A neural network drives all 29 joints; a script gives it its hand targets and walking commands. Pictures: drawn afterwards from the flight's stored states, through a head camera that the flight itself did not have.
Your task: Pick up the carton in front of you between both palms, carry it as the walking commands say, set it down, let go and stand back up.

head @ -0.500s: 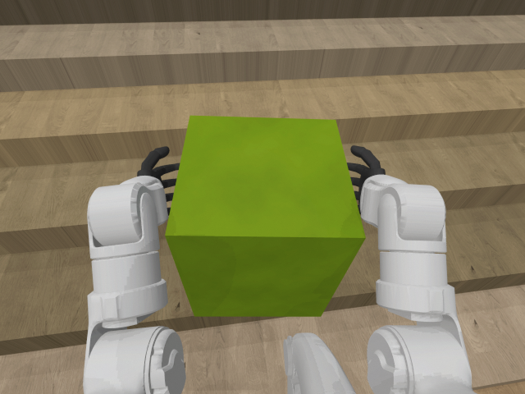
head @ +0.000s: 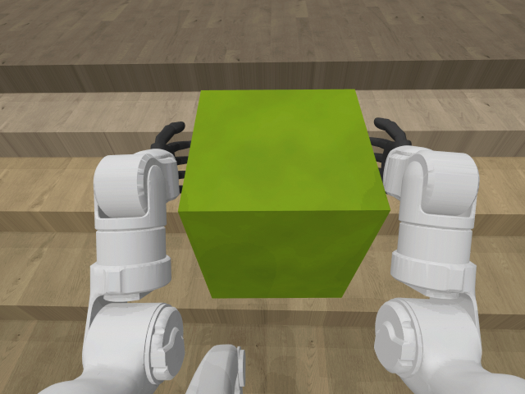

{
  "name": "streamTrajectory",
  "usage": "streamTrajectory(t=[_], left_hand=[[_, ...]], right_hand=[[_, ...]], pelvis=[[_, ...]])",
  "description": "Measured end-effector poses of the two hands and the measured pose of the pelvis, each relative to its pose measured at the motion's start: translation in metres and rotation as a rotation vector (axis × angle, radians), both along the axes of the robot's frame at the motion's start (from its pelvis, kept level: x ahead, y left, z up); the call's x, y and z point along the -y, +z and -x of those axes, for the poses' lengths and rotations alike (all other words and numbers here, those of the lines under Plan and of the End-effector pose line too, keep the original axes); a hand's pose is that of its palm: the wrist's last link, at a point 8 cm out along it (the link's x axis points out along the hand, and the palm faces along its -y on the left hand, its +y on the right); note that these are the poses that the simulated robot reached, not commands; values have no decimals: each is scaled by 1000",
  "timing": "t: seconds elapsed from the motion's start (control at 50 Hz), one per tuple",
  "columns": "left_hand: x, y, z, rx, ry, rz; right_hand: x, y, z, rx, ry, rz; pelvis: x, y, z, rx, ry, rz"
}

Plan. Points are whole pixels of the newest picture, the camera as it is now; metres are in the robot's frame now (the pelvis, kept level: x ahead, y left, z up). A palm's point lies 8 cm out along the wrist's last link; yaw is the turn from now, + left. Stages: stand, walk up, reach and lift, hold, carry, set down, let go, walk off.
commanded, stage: carry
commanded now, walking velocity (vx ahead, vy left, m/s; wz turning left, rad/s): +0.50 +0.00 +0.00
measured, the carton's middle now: (277, 202) +0.38 +0.01 +0.11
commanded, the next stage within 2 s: none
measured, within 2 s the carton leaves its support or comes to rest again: neither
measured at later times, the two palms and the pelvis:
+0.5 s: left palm (200, 28) +0.68 +0.15 +0.25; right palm (372, 35) +0.64 -0.14 +0.25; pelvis +0.28 +0.05 +0.12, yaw -2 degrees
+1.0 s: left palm out of the picture +0.95 +0.16 +0.42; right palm out of the picture +0.97 -0.14 +0.42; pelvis +0.58 -0.02 +0.25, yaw +0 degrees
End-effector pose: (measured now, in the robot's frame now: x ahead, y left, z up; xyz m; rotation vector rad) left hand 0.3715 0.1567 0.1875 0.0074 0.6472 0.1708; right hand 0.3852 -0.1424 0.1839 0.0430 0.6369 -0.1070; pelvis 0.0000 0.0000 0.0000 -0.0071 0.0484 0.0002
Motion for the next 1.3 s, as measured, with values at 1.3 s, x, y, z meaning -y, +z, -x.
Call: streamTrajectory(t=[1.3], left_hand=[[4,292,-811,-110,-108,18]], right_hand=[[4,290,-766,-113,-86,51]], pelvis=[[-42,305,-790,-27,-14,-60]])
